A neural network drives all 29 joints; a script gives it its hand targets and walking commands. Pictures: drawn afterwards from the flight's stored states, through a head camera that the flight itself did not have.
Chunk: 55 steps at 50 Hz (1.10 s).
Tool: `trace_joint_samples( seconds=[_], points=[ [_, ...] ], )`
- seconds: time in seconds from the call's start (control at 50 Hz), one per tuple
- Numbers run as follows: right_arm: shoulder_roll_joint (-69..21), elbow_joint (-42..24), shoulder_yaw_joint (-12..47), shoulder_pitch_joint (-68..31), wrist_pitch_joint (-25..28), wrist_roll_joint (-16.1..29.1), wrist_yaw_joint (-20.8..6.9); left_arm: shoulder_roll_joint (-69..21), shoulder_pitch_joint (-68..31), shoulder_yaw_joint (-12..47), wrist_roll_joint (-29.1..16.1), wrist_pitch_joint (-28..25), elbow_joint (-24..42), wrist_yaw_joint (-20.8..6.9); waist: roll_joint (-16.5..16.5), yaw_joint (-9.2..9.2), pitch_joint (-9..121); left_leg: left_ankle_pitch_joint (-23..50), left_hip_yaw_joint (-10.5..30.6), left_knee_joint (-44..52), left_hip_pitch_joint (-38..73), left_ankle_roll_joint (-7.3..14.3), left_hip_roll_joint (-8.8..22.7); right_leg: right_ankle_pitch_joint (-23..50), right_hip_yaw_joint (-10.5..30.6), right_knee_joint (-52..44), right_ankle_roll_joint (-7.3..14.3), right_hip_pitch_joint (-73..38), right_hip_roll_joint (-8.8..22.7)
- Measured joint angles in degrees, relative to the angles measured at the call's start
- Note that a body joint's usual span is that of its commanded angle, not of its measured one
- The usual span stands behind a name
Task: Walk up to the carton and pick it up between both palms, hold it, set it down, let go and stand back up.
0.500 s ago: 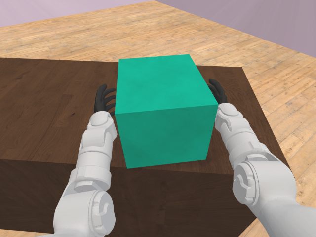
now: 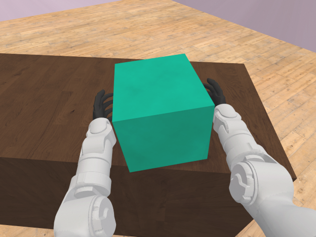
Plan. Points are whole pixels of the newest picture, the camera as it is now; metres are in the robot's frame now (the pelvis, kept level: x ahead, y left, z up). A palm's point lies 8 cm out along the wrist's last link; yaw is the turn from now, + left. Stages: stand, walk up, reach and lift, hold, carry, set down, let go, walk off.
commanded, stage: set down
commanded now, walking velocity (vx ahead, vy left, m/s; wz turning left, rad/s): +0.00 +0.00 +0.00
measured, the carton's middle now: (158, 109) +0.45 +0.03 +0.10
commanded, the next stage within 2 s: none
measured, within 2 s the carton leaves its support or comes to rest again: rests again in 0.58 s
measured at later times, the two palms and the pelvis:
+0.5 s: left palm (101, 121) +0.38 +0.18 +0.11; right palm (216, 108) +0.44 -0.12 +0.13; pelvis +0.00 +0.00 +0.00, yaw +0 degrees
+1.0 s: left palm (103, 122) +0.38 +0.18 +0.11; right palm (217, 113) +0.43 -0.13 +0.11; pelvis +0.00 +0.00 +0.00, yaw +0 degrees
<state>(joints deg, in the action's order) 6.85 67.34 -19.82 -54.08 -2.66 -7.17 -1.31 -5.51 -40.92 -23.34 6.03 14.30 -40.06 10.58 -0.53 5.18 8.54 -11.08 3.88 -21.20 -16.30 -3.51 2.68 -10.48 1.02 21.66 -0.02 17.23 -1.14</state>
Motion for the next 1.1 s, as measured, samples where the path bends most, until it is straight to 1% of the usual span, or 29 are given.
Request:
trace_joint_samples(
  seconds=[0.12,0.28,0.62,0.76,0.82,0.88,1.1],
  points=[
    [-0.37,0.0,-1.87,0.01,0.62,-1.96,-1.14,-0.49,-0.11,-1.9,1.66,-0.69,-0.2,-1.15,0.0,0.0,-0.03,0.0,-0.01,0.13,0.06,0.0,0.01,-0.02,0.0,0.0,0.0,0.0,0.0],
    [-0.96,-0.01,-3.78,0.21,1.79,-4.24,-1.9,-0.53,0.01,-2.72,1.98,-1.61,-0.29,-1.75,0.0,0.0,-0.15,0.0,-0.03,0.32,0.15,0.0,0.02,-0.14,-0.01,0.0,0.0,0.0,0.0],
    [-1.6,-0.01,-5.66,1.51,4.93,-5.82,-2.72,-1.23,0.79,-3.96,3.6,-4.76,-0.39,-2.92,0.0,-0.04,-0.68,0.0,-0.08,0.46,0.22,0.0,0.04,-0.18,-0.01,0.0,0.0,0.0,0.0],
    [-1.71,-0.38,-5.97,2.29,5.21,-6.1,-2.96,-1.49,0.61,-4.34,4.0,-5.15,-0.43,-3.17,0.0,-0.07,-0.96,0.01,-0.09,0.48,0.23,0.0,0.05,-0.19,-0.01,0.0,0.01,0.0,0.0],
    [-2.14,-0.88,-7.31,2.41,5.22,-7.53,-3.07,-1.86,0.55,-5.15,4.94,-5.82,-0.43,-3.61,0.0,-0.11,-1.13,0.01,-0.1,0.55,0.27,0.0,0.05,-0.2,-0.01,0.0,0.01,0.0,0.0],
    [-2.26,-1.23,-7.78,2.82,5.4,-8.04,-3.23,-1.9,0.54,-5.31,5.02,-6.11,-0.44,-4.18,0.0,-0.12,-1.29,0.01,-0.12,0.62,0.3,0.0,0.06,-0.22,-0.01,0.0,0.01,0.0,0.0],
    [-2.76,-2.66,-8.92,3.64,5.68,-9.04,-4.02,-2.55,0.46,-6.31,6.4,-7.22,-0.44,-4.32,0.0,-0.16,-1.66,0.01,-0.15,0.73,0.35,0.0,0.07,-0.3,-0.01,0.0,0.01,0.0,0.0]
  ],
)
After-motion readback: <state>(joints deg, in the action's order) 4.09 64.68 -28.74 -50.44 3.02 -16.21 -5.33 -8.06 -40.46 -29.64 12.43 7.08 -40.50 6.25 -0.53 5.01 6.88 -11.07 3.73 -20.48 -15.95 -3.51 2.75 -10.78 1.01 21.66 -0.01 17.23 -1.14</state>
